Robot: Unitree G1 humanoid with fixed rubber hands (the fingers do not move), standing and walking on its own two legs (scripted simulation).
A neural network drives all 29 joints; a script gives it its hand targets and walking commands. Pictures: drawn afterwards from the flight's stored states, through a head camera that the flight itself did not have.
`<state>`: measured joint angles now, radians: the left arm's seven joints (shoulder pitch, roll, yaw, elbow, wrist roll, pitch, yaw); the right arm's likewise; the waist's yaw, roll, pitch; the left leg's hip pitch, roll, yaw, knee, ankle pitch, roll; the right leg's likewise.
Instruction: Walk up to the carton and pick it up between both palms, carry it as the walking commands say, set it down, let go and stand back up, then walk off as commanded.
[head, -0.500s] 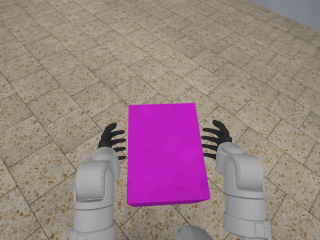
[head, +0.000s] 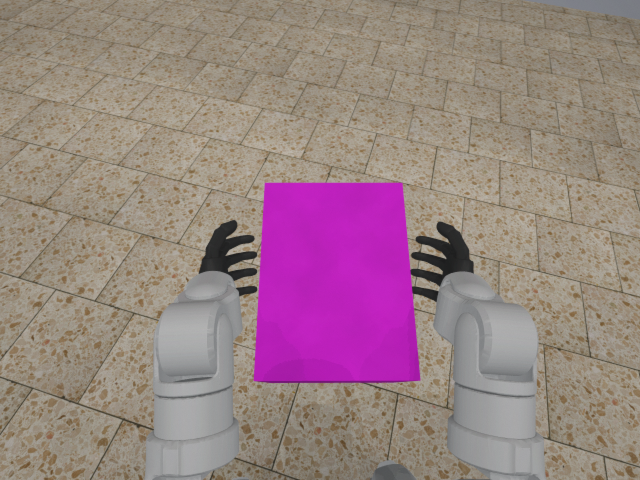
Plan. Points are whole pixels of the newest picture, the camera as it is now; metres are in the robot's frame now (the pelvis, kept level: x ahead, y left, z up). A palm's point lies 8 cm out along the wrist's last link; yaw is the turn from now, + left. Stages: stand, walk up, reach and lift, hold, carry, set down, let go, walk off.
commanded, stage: carry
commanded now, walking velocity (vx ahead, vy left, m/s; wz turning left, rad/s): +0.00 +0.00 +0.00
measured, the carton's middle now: (332, 288) +0.36 -0.02 -0.02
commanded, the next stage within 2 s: none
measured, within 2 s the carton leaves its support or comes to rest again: neither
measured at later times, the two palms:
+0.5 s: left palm (163, 315) +0.27 +0.16 +0.10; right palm (427, 371) +0.21 -0.09 +0.10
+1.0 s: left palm (117, 309) +0.28 +0.21 +0.10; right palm (378, 359) +0.22 -0.05 +0.11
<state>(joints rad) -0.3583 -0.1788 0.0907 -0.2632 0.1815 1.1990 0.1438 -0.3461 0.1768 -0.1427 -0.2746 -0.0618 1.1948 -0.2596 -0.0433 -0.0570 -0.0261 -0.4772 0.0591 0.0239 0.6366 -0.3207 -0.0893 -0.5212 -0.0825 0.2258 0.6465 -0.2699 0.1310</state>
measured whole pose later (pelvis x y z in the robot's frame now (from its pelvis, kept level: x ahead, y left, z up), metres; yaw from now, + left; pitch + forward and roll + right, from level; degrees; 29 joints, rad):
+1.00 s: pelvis -0.03 +0.15 +0.02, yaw -11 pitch +3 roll -2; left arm -0.36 -0.18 0.07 -0.09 0.17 1.25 0.23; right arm -0.34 0.17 -0.17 -0.11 -0.09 1.25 -0.28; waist -0.02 -0.02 -0.09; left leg -0.36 0.00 0.27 0.47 -0.19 0.15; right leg -0.29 -0.06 -0.04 0.49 -0.27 0.04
